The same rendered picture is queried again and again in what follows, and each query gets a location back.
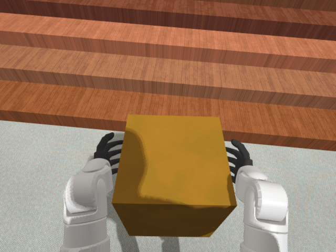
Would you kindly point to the right robot hand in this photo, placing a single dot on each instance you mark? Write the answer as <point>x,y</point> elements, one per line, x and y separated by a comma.
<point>242,156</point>

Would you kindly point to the carton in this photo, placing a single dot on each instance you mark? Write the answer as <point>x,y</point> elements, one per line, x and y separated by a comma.
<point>173,178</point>

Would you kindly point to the robot right forearm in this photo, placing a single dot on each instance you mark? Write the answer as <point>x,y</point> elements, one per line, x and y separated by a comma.
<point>265,211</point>

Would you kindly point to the robot left forearm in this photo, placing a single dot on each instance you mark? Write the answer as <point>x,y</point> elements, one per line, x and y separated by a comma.
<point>85,208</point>

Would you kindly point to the left robot hand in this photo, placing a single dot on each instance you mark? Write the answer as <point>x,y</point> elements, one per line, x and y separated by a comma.
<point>103,147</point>

